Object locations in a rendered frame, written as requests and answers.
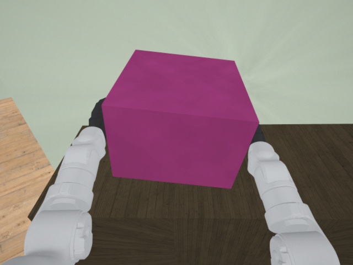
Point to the carton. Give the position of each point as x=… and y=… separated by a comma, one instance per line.
x=178, y=119

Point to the right robot upper arm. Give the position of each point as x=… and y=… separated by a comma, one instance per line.
x=301, y=248

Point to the right robot hand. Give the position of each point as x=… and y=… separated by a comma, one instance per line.
x=258, y=136

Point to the left robot upper arm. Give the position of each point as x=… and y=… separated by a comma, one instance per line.
x=57, y=237

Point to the pedestal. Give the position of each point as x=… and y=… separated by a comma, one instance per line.
x=142, y=222

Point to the robot right forearm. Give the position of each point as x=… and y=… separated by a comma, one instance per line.
x=285, y=211

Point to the left robot hand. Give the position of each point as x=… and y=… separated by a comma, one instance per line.
x=97, y=119

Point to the robot left forearm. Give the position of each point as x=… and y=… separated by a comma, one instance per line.
x=74, y=183

